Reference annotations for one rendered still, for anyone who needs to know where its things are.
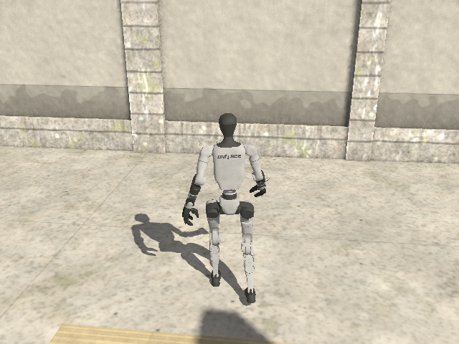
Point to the robot right forearm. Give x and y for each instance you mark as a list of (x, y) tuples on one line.
[(261, 184)]

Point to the robot right hand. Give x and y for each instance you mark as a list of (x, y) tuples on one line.
[(259, 193)]

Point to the robot right upper arm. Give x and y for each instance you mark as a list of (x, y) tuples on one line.
[(254, 159)]

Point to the left robot foot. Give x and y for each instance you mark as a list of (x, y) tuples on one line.
[(215, 279)]

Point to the robot left hand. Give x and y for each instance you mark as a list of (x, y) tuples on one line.
[(187, 216)]

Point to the right robot foot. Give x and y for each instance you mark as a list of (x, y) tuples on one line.
[(250, 296)]

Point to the robot foot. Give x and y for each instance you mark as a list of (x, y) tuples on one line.
[(250, 296), (215, 279)]

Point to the robot left upper arm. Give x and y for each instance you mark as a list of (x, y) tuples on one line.
[(202, 164)]

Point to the robot left forearm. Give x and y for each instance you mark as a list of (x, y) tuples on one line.
[(193, 193)]

